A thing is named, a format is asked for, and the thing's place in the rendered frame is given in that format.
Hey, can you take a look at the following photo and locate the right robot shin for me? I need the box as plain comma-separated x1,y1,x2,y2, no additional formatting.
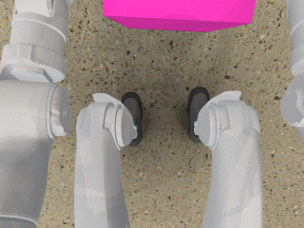
194,90,260,143

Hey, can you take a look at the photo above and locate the carton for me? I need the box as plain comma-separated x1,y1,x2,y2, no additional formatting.
103,0,257,32

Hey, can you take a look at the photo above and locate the left robot upper arm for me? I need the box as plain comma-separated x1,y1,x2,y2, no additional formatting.
0,79,72,228

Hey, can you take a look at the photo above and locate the robot left forearm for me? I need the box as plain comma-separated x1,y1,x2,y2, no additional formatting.
0,0,74,83

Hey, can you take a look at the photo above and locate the right robot upper arm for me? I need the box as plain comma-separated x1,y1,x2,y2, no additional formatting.
280,73,304,144

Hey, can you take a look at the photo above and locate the robot left foot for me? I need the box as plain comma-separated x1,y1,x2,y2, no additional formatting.
122,91,143,146

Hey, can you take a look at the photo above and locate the robot right forearm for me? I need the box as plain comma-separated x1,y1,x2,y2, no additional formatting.
284,0,304,77

